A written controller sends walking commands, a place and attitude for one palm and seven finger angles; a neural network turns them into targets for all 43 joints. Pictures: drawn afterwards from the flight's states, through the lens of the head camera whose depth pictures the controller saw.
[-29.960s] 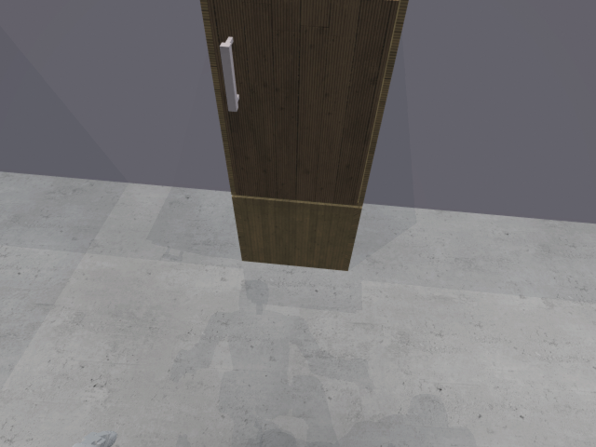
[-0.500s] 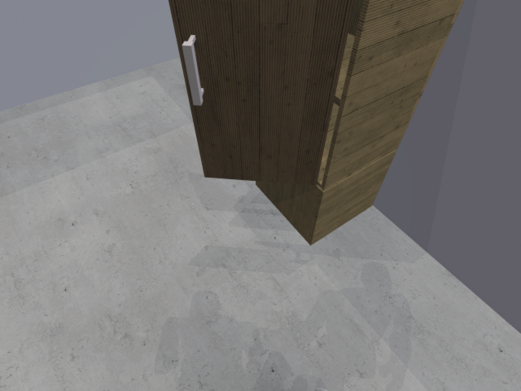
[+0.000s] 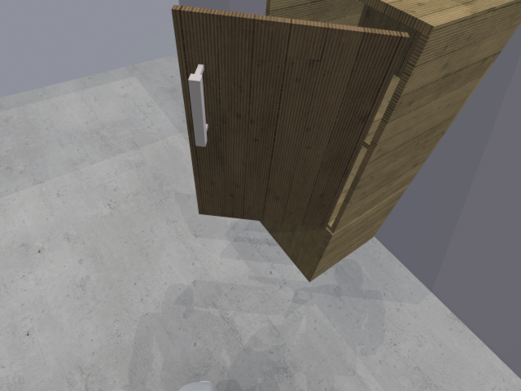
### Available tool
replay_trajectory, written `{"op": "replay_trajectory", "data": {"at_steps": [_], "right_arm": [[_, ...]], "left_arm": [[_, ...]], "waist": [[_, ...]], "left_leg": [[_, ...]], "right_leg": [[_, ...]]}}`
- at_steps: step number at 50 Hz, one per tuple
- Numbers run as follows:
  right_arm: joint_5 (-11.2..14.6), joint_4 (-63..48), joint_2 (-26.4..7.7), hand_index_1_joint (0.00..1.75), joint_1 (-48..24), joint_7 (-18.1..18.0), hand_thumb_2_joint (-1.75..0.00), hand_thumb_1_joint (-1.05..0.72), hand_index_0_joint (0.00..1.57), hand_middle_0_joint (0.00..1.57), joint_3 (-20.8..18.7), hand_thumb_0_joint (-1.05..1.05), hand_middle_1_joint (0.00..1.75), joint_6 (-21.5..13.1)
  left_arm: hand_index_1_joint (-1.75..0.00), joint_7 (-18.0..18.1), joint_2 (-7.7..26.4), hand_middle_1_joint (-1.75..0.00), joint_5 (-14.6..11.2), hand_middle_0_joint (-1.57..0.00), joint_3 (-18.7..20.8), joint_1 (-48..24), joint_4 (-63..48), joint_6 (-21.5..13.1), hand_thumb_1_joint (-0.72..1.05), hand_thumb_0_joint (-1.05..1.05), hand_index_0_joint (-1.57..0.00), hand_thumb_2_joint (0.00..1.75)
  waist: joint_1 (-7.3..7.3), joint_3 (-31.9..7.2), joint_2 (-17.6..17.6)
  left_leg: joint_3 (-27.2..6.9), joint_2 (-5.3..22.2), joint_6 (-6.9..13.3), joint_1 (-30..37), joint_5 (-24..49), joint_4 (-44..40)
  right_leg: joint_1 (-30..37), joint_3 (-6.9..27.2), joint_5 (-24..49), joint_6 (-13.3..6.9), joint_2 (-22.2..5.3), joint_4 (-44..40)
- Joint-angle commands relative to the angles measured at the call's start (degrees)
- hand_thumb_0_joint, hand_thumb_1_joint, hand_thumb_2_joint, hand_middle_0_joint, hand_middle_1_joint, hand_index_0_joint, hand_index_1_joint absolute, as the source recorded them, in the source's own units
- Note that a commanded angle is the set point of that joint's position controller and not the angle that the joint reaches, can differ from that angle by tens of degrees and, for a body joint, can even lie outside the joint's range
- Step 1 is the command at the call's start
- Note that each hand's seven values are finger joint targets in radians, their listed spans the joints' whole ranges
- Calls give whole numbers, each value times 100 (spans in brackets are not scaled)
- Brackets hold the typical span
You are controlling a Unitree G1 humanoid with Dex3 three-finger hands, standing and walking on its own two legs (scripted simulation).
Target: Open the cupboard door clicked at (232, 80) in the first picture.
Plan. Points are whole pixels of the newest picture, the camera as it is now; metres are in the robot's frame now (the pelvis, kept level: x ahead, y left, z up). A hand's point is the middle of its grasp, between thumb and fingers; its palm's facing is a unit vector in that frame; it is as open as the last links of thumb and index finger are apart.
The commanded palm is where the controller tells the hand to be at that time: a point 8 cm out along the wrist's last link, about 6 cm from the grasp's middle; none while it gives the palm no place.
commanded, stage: come to a stop and stand still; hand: left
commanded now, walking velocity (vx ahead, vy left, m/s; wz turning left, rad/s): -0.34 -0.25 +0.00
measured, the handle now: (200, 107) +0.60 +0.18 +0.08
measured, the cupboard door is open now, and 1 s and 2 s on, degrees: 50 50 50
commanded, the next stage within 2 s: look again from close up in 1.38 s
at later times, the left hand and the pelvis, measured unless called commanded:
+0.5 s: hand out of the picture +0.08 +0.14 -0.16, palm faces -0.01 -0.98 -0.22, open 7.4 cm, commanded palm none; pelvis +0.01 -0.04 +0.01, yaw +0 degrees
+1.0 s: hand out of the picture +0.03 +0.10 -0.16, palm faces +0.03 -0.98 -0.17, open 7.4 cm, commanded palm none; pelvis +0.03 -0.07 +0.02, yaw +0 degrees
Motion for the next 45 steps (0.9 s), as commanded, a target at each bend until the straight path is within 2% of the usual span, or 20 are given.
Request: {"op": "replay_trajectory", "data": {"at_steps": [1, 3, 7, 13, 15, 16, 17, 18, 19, 20, 21, 23, 24, 25, 26, 27, 29, 32, 36, 45], "right_arm": [[46, -33, -1283, 30, 566, -246, -90, -90, 20, 20, -248, 0, 30, 176], [57, -40, -1386, 30, 595, -282, -90, -90, 20, 20, -330, 0, 30, 215], [37, -154, -1321, 30, 352, -273, -90, -90, 20, 20, -400, 0, 30, 252], [-16, -192, -1434, 30, 318, -127, -90, -90, 20, 20, -498, 0, 30, 309], [26, -201, -1398, 30, 343, -80, -90, -90, 20, 20, -514, 0, 30, 351], [68, -229, -1187, 30, 389, -43, -90, -90, 20, 20, -494, 0, 30, 372], [107, -308, -724, 30, 500, -5, -90, -90, 20, 20, -408, 0, 30, 394], [110, -425, -641, 30, 310, 48, -90, -90, 20, 20, -336, 0, 30, 437], [97, -450, -627, 30, 314, 71, -90, -90, 20, 20, -348, 0, 30, 464], [81, -340, -625, 30, 412, 50, -90, -90, 20, 20, -339, 0, 30, 486], [82, -236, -655, 30, 591, 38, -90, -90, 20, 20, -329, 0, 30, 467], [106, -67, -549, 30, 851, 13, -90, -90, 20, 20, -256, 0, 30, 393], [107, 25, -554, 30, 936, 3, -90, -90, 20, 20, -217, 0, 30, 340], [89, 103, -685, 30, 1013, -26, -90, -90, 20, 20, -193, 0, 30, 234], [65, 115, -927, 30, 945, -77, -90, -90, 20, 20, -189, 0, 30, 166], [79, 142, -1007, 30, 892, -96, -90, -90, 20, 20, -198, 0, 30, 175], [79, 259, -900, 30, 736, -108, -90, -90, 20, 20, -155, 0, 30, 165], [100, 375, -741, 30, 783, -115, -90, -90, 20, 20, -131, 0, 30, 181], [104, 524, -670, 30, 958, -97, -90, -90, 20, 20, -131, 0, 30, 187], [101, 668, -616, 30, 948, -105, -90, -90, 20, 20, -72, 0, 30, 189]], "left_arm": [[-30, -3, 336, -30, 29, -20, 140, 206, -466, 125, 90, 0, -20, 90], [-30, -27, 423, -30, 63, -20, 212, 106, -635, 207, 90, 0, -20, 90], [-30, -55, 398, -30, 111, -20, 276, -14, -905, 291, 90, 0, -20, 90], [-30, -91, 286, -30, 100, -20, 219, -179, -1081, 225, 90, 0, -20, 90], [-30, -81, 397, -30, 103, -20, 239, 155, -959, 175, 90, 0, -20, 90], [-30, -50, 652, -30, 136, -20, 265, 242, -963, 133, 90, 0, -20, 90], [-30, -7, 1021, -30, 177, -20, 293, 10, -1049, 57, 90, 0, -20, 90], [-30, -9, 1221, -30, 159, -20, 241, -368, -1183, 48, 90, 0, -20, 90], [-30, -6, 1183, -30, 179, -20, 202, -636, -1232, 14, 90, 0, -20, 90], [-30, 23, 1009, -30, 159, -20, 175, -855, -1199, -34, 90, 0, -20, 90], [-30, 30, 858, -30, 136, -20, 131, -955, -1149, -68, 90, 0, -20, 90], [-30, 47, 733, -30, 104, -20, 86, -904, -1014, -100, 90, 0, -20, 90], [-30, 36, 710, -30, 61, -20, 57, -742, -887, -122, 90, 0, -20, 90], [-30, 17, 576, -30, 10, -20, 23, -495, -801, -138, 90, 0, -20, 90], [-30, 25, 456, -30, -33, -20, -3, -290, -759, -124, 90, 0, -20, 90], [-30, 43, 390, -30, -3, -20, -22, -309, -726, -85, 90, 0, -20, 90], [-30, 17, 437, -30, -7, -20, 2, -333, -578, -32, 90, 0, -20, 90], [-30, 4, 441, -30, 0, -20, -10, -229, -400, -70, 90, 0, -20, 90], [-30, 8, 460, -30, -3, -20, -30, -282, -311, -151, 90, 0, -20, 90], [-30, 39, 400, -30, -4, -20, -70, -60, -89, -195, 90, 0, -20, 90]], "waist": [[-218, -702, 1006], [-253, -856, 967], [-182, -838, 1043], [-208, -738, 1516], [-51, -748, 1111], [-5, -618, 452], [-112, -399, -774], [-89, -214, -869], [-187, -310, -610], [-290, -224, -1069], [-352, -200, -1104], [-415, -301, -759], [-381, -454, -428], [-284, -726, 243], [-134, -861, 796], [-129, -674, 636], [-75, -301, 1164], [-75, -289, 651], [-198, -435, 128], [-193, -174, 213]], "left_leg": [[-1579, 1939, 818, 1041, 3492, -1374], [-1508, 2021, 870, 1167, 3551, -1329], [-1335, 1929, 796, 934, 2427, -1428], [-1348, 1612, 512, 407, 606, -1619], [-1126, 1237, 235, -16, -195, -1417], [-847, 828, -24, -313, -705, -897], [-334, 156, -390, -569, -1281, -116], [-364, -55, -422, -240, -1726, 736], [-426, -121, -386, 5, -1602, 1216], [-554, -76, -354, -85, -1379, 1394], [-550, -50, -368, -62, -1239, 1371], [-458, -43, -425, 351, -839, 336], [-520, -30, -415, 722, -41, -511], [-962, 342, -260, 1176, 1573, -905], [-1335, 775, -45, 1198, 2249, -964], [-1407, 891, 53, 843, 1716, -1101], [-1289, 672, -31, 656, 1543, -1279], [-1069, 492, -156, 799, 860, -1300], [-847, 375, -263, 1185, 848, -1220], [-751, 361, -303, 1315, 941, -1270]], "right_leg": [[-750, 234, 86, 32, -55, 675], [-979, 266, 206, 40, 34, 937], [-1116, 315, 438, 60, 93, 995], [-49, -81, 733, -82, 145, -1055], [788, -246, 1580, -144, 234, -2259], [960, 247, 1583, -286, -146, -2997], [586, 1488, 1157, -710, -1165, -3730], [-335, 1781, 820, -1075, -1731, -4138], [-698, 1600, 852, -1112, -1569, -4025], [-560, 1400, 1555, -1046, -1266, -3812], [-334, 1066, 2391, -1025, -1144, -3576], [68, 652, 3639, -903, -952, -3007], [238, 588, 3939, -731, -839, -2612], [250, 427, 3805, -431, -540, -2262], [379, 334, 3083, -230, -289, -2319], [574, 254, 2213, -176, -128, -2547], [575, 249, 2217, -191, -159, -2630], [648, 386, 2332, -260, -227, -3018], [580, 466, 2661, -295, -368, -3209], [571, 473, 2949, -315, -382, -3337]]}}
